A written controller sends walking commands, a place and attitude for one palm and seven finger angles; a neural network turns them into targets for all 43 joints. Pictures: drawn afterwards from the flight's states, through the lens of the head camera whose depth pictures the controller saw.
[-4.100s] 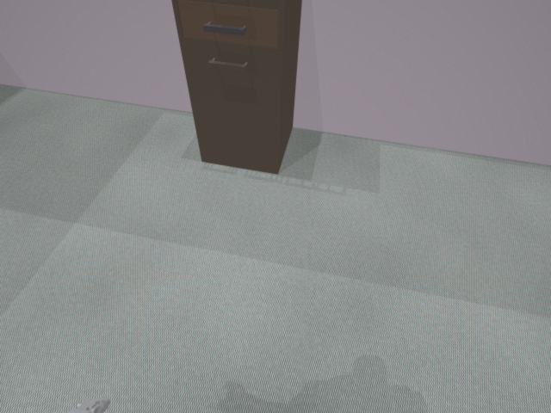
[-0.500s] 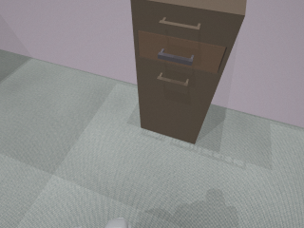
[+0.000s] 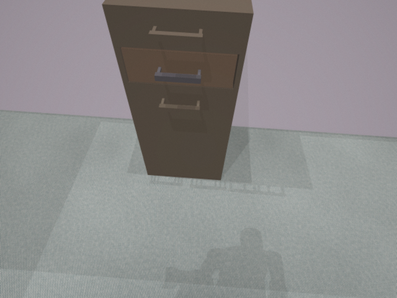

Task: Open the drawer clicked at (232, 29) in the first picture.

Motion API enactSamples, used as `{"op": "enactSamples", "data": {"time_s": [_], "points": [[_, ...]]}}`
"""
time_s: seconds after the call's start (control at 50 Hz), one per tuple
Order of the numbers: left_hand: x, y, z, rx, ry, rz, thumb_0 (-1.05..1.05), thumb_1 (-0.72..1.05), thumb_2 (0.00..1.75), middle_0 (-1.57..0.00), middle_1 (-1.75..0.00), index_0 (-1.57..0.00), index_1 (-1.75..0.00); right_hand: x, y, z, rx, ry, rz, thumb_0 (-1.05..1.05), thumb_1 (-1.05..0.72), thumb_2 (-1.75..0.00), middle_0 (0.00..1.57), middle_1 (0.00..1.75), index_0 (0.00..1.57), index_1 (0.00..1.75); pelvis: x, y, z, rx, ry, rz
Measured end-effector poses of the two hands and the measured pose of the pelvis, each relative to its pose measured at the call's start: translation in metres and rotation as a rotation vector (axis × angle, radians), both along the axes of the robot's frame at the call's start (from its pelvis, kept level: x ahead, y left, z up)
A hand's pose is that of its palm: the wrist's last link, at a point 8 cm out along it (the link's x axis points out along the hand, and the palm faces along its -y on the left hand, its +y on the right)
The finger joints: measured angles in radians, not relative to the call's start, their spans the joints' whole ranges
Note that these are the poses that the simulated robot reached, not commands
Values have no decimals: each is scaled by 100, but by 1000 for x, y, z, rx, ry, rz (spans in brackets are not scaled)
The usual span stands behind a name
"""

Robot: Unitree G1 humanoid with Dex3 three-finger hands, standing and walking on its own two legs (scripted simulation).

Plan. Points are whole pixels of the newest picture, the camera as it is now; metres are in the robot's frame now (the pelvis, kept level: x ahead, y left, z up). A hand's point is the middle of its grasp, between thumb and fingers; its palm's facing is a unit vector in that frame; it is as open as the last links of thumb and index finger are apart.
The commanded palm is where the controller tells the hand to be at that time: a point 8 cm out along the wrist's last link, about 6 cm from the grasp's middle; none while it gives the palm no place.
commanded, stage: take the last steps up to it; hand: left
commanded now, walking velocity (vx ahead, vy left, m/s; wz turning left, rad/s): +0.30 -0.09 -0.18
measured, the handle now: (178, 74) +0.79 +0.09 -0.03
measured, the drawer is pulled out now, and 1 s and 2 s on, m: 0.00 0.00 0.00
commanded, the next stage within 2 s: come to a stop and stand still in 0.80 s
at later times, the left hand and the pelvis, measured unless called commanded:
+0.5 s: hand out of the picture +0.06 +0.17 -0.19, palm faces -0.01 -0.99 -0.15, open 7.4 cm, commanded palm none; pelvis +0.10 -0.01 -0.02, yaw -4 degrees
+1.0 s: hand (167, 217) +0.33 +0.09 -0.16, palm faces -0.03 -0.97 -0.24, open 7.2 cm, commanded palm none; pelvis +0.26 -0.09 +0.00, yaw -4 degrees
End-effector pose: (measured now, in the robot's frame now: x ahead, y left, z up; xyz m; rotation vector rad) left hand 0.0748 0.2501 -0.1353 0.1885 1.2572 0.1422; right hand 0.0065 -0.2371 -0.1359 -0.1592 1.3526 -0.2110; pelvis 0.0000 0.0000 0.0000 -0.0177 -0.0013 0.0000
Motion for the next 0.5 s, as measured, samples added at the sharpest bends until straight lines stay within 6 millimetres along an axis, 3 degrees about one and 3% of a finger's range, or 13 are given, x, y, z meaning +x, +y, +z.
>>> {"op": "enactSamples", "data": {"time_s": [0.1, 0.18, 0.28, 0.4, 0.46, 0.5], "points": [[19, -31, 1, 9, -56, -54, 1, 90, 90, -20, -30, -20, -30, -39, -19, -22, 37, 94, -67, 1, -91, -90, 20, 30, 20, 30, 4, -18, -10, 7, -6, -20], [11, -47, 8, 2, -58, -31, 0, 91, 90, -20, -30, -20, -30, -34, -29, -16, 47, 113, -71, 1, -91, -90, 20, 30, 20, 30, 15, -25, -2, 13, -10, -27], [-5, -45, 5, 4, 16, -13, 0, 93, 90, -20, -30, -20, -30, 4, -34, -8, 41, 31, -65, 1, -91, -90, 20, 30, 20, 30, 33, -29, 2, 16, -9, -30], [-22, -40, -12, -39, 140, 27, 0, 91, 90, -20, -30, -20, -30, 74, -24, -3, 22, -60, -20, 1, -91, -90, 20, 30, 19, 30, 65, -19, -3, 1, -5, -40], [-23, -34, -27, -64, 208, 43, 0, 91, 90, -20, -30, -20, -30, 109, -15, -7, -2, -118, -2, 1, -91, -90, 20, 30, 19, 30, 86, -9, -14, -3, -6, -54], [-16, -31, -30, -71, 248, 30, 0, 91, 90, -20, -30, -20, -30, 122, -8, -7, -8, -143, -8, 1, -91, -90, 20, 30, 20, 30, 97, -6, -15, 11, -9, -75]]}}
